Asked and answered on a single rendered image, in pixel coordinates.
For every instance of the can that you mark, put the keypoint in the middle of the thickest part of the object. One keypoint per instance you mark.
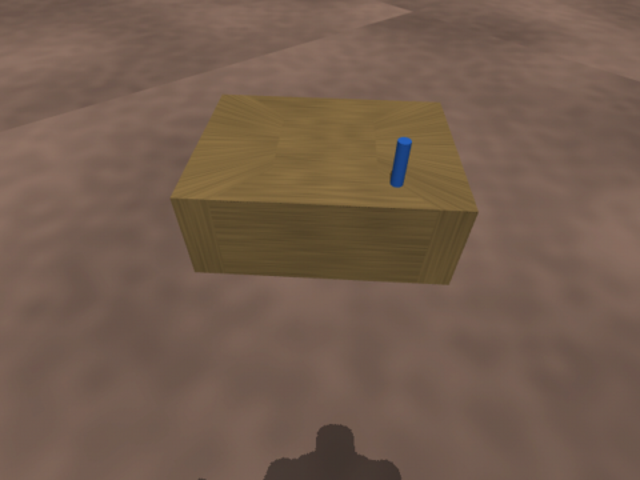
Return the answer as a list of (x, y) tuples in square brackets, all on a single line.
[(400, 161)]

